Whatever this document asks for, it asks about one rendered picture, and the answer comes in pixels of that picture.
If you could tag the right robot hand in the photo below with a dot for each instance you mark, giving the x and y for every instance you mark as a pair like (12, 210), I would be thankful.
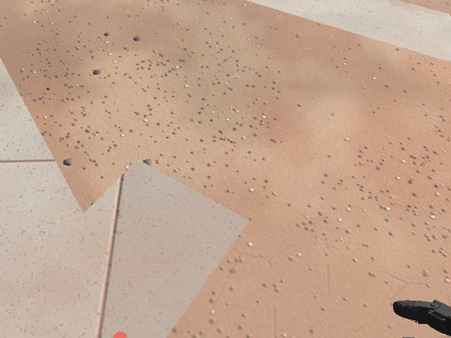
(435, 314)

